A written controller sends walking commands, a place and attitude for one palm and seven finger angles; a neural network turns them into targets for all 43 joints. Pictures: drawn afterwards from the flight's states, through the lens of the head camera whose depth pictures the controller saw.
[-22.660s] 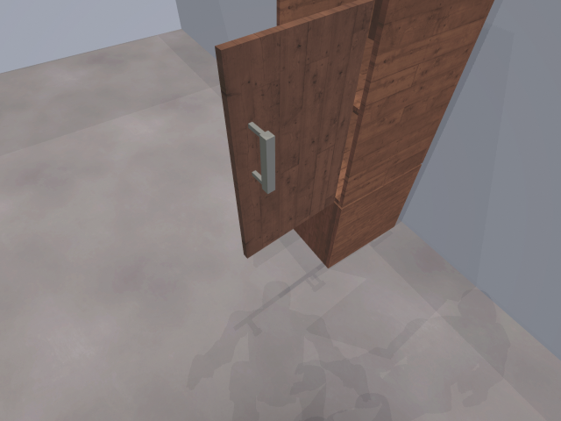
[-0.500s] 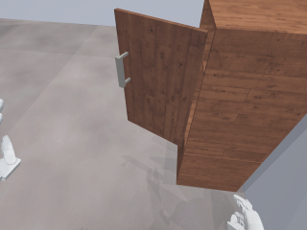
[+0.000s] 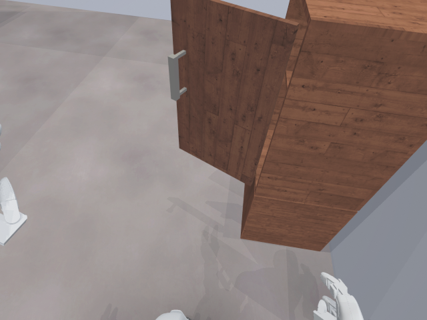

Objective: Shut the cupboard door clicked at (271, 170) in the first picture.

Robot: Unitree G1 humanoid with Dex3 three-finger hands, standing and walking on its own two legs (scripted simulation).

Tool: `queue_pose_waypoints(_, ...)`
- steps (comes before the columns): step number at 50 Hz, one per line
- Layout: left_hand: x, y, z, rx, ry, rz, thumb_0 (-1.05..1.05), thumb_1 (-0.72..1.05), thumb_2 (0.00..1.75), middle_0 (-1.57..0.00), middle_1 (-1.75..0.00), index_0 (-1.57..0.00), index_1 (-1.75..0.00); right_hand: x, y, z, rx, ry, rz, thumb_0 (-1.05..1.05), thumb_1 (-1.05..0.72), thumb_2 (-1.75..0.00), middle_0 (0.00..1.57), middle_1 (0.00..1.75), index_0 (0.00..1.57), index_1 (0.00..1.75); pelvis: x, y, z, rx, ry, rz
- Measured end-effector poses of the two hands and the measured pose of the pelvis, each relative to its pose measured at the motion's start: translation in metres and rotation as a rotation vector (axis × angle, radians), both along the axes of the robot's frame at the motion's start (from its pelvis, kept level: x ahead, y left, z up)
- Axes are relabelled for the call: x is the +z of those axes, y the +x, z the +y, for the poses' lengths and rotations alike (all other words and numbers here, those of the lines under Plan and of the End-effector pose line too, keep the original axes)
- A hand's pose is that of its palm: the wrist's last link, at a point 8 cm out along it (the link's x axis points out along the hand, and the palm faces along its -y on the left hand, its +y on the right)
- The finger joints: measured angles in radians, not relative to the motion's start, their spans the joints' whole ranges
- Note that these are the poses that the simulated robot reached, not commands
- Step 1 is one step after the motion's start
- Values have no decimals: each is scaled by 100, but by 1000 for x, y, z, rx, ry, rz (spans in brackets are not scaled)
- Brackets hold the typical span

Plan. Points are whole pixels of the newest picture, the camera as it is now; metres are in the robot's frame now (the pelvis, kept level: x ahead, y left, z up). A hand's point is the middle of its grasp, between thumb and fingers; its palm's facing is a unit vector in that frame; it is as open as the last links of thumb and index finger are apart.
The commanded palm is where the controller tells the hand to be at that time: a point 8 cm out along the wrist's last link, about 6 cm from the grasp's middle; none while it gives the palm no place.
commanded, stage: step back with the hand held close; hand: left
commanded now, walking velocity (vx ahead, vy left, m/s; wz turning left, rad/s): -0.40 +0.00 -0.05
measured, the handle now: (178, 75) +0.77 +0.15 +0.04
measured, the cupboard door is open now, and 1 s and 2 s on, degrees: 65 65 65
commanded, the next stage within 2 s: stop stepping back and stand still in 0.32 s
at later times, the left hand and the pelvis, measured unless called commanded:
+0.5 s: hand out of the picture +0.13 +0.29 +0.19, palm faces +0.39 -0.86 -0.33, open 7.4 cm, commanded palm +0.06 +0.34 +0.19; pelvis -0.09 +0.05 +0.00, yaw -1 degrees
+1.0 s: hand out of the picture +0.01 +0.32 +0.20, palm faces +0.22 -0.88 -0.41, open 7.4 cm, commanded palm -0.03 +0.38 +0.19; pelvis -0.21 +0.11 +0.03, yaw -8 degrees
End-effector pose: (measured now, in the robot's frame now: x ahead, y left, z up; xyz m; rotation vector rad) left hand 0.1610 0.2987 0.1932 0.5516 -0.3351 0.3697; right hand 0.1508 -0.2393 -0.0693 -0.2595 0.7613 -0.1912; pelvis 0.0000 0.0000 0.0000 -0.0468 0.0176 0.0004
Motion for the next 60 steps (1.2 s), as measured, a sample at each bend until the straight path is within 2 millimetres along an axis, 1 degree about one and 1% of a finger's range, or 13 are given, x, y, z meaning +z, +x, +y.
queue_pose_waypoints(4,1,-11,2,-34,-12,-14,1,89,90,-21,-30,-22,-31,5,-5,6,-4,-23,-5,1,-90,-90,20,30,20,30,0,-7,9,9,-6,-10)
queue_pose_waypoints(13,12,-41,45,39,-6,-43,1,89,90,-21,-30,-22,-31,22,-20,35,21,-14,-62,1,-90,-90,20,30,20,30,9,-34,24,37,-70,-2)
queue_pose_waypoints(19,6,-72,34,4,-36,-58,2,89,90,-20,-30,-21,-31,18,-34,49,82,1,-89,1,-90,-90,20,30,21,30,2,-64,28,-42,-25,18)
queue_pose_waypoints(23,6,-74,31,-75,-73,-111,1,89,90,-21,-30,-21,-31,14,-61,54,33,-11,-76,1,-90,-90,20,30,21,30,-1,-78,41,-36,-39,-29)
queue_pose_waypoints(28,7,-85,51,-97,-64,-75,1,89,90,-21,-30,-22,-31,16,-104,59,-34,-10,-79,1,-90,-90,20,30,21,30,-1,-106,53,2,-59,-41)
queue_pose_waypoints(34,17,-156,71,-67,19,-35,2,89,90,-21,-30,-22,-31,14,-165,67,-33,-21,4,1,-90,-90,20,30,20,30,2,-139,70,-44,-1,-46)
queue_pose_waypoints(36,17,-168,83,-33,-18,-95,1,89,90,-21,-30,-22,-31,13,-184,71,-40,-54,41,1,-90,-90,20,30,20,30,3,-144,80,-87,2,-41)
queue_pose_waypoints(41,2,-152,115,28,-154,-194,1,89,90,-21,-30,-21,-31,1,-218,87,-77,-73,21,1,-90,-90,20,30,20,30,-8,-178,106,-72,-14,-66)
queue_pose_waypoints(43,-1,-145,113,2,-175,-133,1,89,90,-20,-30,-21,-30,6,-233,100,-94,-23,4,1,-90,-90,20,30,20,30,-1,-191,108,-79,-6,-77)
queue_pose_waypoints(46,4,-154,93,-104,-145,-40,2,89,90,-20,-30,-21,-30,19,-254,119,-117,47,-9,1,-90,-90,20,30,20,30,14,-201,107,-106,-4,-69)
queue_pose_waypoints(51,26,-187,69,-226,-24,60,2,89,90,-20,-30,-21,-31,27,-278,128,-132,78,22,1,-90,-90,20,30,21,30,31,-213,105,-131,-21,-34)
queue_pose_waypoints(55,34,-207,79,-155,125,47,1,89,90,-21,-30,-22,-31,3,-281,116,-108,81,17,1,-90,-90,20,30,21,30,11,-230,102,-125,54,-6)
queue_pose_waypoints(60,29,-219,101,-22,23,-28,1,88,90,-21,-30,-22,-31,-13,-293,98,-123,57,86,1,-90,-90,20,30,21,30,8,-237,107,-121,34,-38)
